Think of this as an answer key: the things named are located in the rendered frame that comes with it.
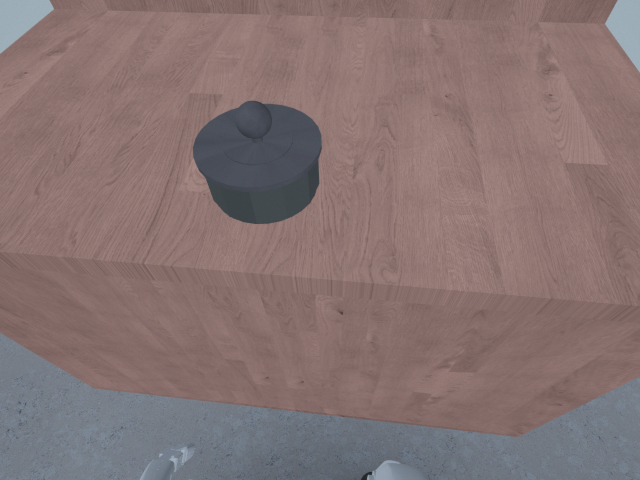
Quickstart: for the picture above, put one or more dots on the knob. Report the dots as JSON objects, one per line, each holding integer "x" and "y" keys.
{"x": 253, "y": 119}

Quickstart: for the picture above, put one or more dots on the right robot shin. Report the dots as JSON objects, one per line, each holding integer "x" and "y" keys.
{"x": 388, "y": 461}

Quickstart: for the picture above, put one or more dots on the left robot hand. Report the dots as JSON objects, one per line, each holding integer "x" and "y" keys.
{"x": 169, "y": 461}

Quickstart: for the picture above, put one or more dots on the lid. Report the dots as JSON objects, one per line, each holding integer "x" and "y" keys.
{"x": 233, "y": 161}

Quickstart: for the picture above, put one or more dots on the pot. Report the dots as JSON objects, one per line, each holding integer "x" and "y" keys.
{"x": 268, "y": 206}

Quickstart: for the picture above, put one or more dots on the table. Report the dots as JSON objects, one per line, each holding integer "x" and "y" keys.
{"x": 470, "y": 259}

